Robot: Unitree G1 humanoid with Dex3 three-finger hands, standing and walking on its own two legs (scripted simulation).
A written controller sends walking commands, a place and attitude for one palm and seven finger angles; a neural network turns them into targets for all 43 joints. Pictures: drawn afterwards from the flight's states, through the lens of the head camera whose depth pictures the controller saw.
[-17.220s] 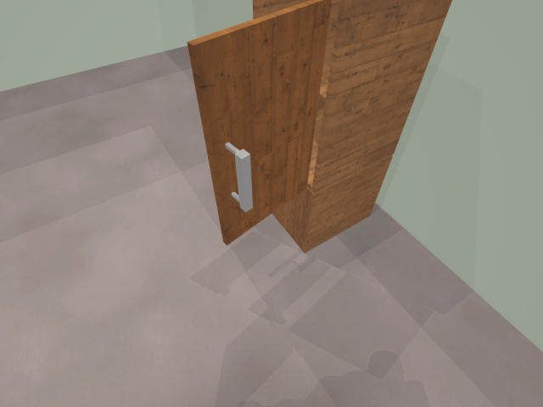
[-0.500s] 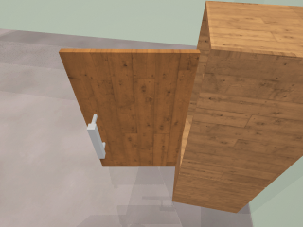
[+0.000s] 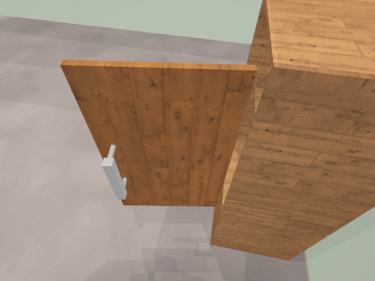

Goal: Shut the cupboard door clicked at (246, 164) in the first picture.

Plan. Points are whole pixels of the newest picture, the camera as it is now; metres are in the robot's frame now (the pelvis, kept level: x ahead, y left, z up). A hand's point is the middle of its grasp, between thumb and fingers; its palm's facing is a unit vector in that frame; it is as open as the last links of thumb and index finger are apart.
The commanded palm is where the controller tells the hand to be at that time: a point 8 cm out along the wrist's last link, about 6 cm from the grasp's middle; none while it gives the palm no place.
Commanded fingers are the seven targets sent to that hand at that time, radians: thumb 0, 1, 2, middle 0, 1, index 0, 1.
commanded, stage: come to a stop and stand still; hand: left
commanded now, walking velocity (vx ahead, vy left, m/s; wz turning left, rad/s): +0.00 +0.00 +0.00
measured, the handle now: (117, 173) +0.39 +0.22 -0.07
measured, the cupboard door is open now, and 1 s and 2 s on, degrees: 100 100 100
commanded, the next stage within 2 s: look again from close up in 0.04 s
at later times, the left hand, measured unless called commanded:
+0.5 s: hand out of the picture +0.00 +0.17 -0.17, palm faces +0.02 -0.98 -0.20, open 7.4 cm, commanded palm none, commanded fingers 0.00 0.90 0.90 -0.20 -0.30 -0.20 -0.30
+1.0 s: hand out of the picture -0.02 +0.17 -0.18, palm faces +0.02 -0.98 -0.22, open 7.4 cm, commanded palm none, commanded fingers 0.00 0.90 0.90 -0.20 -0.30 -0.20 -0.30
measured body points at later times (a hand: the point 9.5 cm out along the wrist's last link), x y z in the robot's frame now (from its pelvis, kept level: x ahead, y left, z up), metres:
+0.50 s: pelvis +0.00 -0.01 +0.00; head +0.02 +0.00 +0.45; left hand +0.00 +0.22 -0.16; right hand +0.01 -0.23 -0.16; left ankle -0.03 +0.10 -0.74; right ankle -0.05 -0.12 -0.74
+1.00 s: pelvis -0.03 -0.01 +0.00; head +0.00 -0.01 +0.45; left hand -0.02 +0.22 -0.16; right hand -0.01 -0.24 -0.16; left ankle -0.03 +0.10 -0.74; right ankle -0.05 -0.12 -0.74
